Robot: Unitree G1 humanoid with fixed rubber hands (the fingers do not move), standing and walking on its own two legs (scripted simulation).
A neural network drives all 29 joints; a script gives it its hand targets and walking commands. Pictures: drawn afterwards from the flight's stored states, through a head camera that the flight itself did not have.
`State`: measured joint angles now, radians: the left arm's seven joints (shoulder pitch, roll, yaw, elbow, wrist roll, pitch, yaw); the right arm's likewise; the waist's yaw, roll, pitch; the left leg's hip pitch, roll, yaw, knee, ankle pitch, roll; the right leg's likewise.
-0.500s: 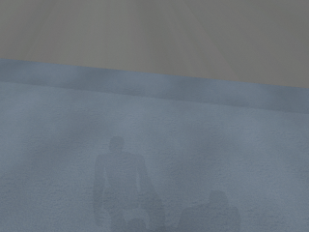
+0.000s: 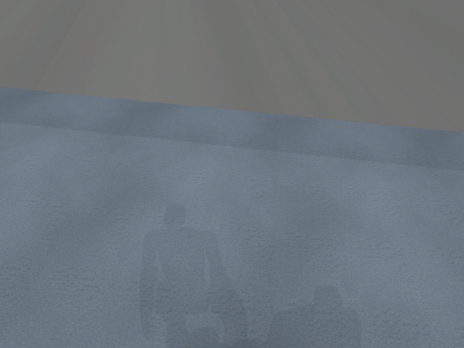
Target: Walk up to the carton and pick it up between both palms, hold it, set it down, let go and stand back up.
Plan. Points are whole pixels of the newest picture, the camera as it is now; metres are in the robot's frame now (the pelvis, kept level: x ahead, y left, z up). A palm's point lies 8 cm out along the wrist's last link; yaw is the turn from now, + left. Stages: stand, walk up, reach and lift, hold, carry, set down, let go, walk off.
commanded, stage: walk up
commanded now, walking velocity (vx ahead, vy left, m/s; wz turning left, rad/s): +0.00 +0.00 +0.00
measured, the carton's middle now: out of the picture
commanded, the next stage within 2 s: none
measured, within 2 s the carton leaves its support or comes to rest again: neither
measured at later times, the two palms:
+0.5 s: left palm out of the picture +0.00 +0.36 -0.12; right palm out of the picture +0.13 -0.27 -0.10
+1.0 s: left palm out of the picture -0.33 +0.32 -0.05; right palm (276, 344) +0.17 -0.08 -0.10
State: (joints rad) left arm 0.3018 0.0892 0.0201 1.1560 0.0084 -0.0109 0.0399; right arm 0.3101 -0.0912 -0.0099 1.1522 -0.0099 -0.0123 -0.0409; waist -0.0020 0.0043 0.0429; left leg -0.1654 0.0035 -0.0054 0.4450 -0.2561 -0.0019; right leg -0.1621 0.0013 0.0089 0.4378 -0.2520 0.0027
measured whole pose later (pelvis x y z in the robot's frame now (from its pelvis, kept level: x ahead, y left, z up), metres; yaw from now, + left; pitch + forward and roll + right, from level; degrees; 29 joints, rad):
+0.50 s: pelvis -0.07 +0.02 -0.03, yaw +17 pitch -1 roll -2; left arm 0.11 0.43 0.09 0.70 0.07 0.01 0.08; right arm 0.18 -0.42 -0.10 0.69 -0.05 0.10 0.05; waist -0.02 -0.03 0.17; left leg -0.42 0.11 0.01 0.87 -0.42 -0.02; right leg -0.34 -0.16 -0.23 0.74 -0.35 0.00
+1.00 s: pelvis -0.15 +0.02 -0.01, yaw +46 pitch -3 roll -1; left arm 0.34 0.48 0.07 0.57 0.06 -0.04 0.07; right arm 0.19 -0.43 -0.05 0.57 -0.06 0.12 0.12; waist 0.02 0.07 0.13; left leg -0.54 0.05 -0.06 1.17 -0.33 -0.05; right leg -0.27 -0.09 -0.24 0.58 -0.24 -0.04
